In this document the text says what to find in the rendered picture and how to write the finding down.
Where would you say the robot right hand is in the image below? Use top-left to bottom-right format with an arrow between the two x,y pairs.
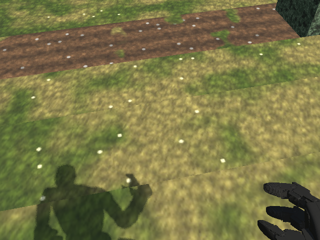
257,182 -> 320,240

